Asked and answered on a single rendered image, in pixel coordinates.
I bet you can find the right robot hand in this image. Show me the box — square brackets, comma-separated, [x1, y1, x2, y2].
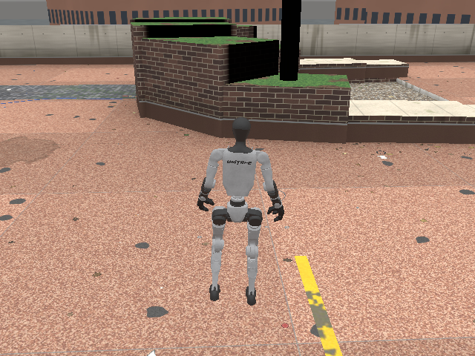
[267, 205, 284, 222]

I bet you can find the right robot forearm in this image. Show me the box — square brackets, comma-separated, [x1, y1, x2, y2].
[267, 180, 282, 208]

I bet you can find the robot left upper arm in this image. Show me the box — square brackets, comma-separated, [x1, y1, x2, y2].
[204, 148, 225, 189]

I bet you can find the left robot hand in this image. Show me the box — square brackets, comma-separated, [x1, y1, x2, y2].
[197, 198, 214, 211]

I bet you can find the left robot forearm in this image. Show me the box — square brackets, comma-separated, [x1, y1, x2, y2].
[199, 177, 211, 201]

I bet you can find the robot torso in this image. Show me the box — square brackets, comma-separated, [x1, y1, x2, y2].
[222, 146, 257, 223]

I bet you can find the robot left shin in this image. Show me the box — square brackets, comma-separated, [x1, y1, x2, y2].
[211, 239, 222, 291]

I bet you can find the robot right upper arm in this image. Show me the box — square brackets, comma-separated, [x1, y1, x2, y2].
[255, 151, 275, 192]

